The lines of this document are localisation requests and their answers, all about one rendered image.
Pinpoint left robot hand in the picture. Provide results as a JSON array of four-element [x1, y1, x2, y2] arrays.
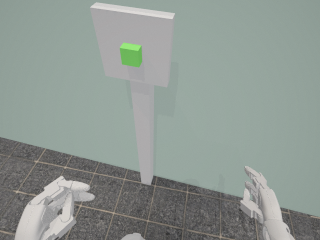
[[14, 176, 95, 240]]

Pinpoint button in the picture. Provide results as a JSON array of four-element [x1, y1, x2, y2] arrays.
[[119, 42, 142, 68]]

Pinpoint robot right forearm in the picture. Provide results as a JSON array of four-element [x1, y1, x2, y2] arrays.
[[261, 219, 295, 240]]

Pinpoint panel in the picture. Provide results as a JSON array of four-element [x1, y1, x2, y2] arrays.
[[90, 2, 175, 185]]

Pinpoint right robot hand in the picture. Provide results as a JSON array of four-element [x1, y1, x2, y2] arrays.
[[240, 166, 283, 225]]

